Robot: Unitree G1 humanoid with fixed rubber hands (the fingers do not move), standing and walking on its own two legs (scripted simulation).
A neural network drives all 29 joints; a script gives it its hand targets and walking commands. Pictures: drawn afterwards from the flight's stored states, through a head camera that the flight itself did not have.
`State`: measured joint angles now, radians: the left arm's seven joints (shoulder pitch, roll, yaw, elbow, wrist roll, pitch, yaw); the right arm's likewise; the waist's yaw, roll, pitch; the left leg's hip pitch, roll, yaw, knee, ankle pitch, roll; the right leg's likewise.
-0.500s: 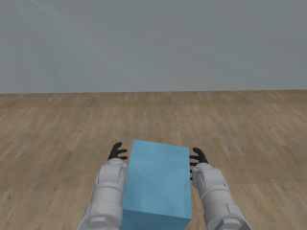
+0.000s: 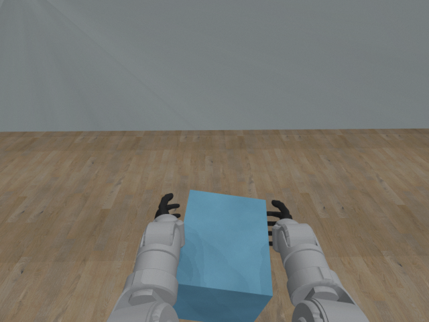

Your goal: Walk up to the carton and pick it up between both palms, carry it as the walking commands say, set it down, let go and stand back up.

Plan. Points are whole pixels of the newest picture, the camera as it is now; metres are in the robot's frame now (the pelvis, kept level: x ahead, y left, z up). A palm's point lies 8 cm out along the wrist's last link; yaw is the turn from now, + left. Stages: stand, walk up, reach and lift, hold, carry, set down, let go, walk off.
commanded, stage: reach and lift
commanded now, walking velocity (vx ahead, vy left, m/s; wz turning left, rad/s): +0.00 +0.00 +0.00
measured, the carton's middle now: (219, 257) +0.30 +0.01 -0.02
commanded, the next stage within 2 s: hold in 0.24 s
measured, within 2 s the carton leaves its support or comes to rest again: neither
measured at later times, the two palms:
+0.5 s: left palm (159, 233) +0.29 +0.13 +0.07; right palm (282, 237) +0.29 -0.12 +0.05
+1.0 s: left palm (150, 226) +0.29 +0.15 +0.09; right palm (277, 230) +0.29 -0.10 +0.08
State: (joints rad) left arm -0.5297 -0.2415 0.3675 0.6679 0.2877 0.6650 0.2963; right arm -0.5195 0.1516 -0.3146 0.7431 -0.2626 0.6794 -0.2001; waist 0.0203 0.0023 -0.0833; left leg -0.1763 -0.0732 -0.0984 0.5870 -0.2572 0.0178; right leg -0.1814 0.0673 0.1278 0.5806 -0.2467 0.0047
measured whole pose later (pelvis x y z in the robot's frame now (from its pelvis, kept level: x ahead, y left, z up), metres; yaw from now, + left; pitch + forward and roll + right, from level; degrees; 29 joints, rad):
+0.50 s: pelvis +0.00 +0.00 +0.00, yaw +0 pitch -9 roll +0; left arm -0.48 -0.22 0.34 0.65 0.27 0.67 0.27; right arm -0.47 0.17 -0.28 0.71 -0.25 0.68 -0.23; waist 0.01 0.00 -0.09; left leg -0.17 -0.07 -0.10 0.60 -0.26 0.02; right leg -0.17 0.06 0.11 0.58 -0.25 0.01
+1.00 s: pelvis -0.03 +0.03 -0.02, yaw +2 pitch -1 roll +0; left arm -0.51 -0.24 0.24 0.30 0.20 0.89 0.32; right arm -0.50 0.14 -0.19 0.37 -0.14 0.90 -0.23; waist -0.03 -0.03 -0.13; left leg -0.45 -0.07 0.02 0.68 -0.22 0.06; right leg -0.45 0.00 0.11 0.71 -0.25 0.05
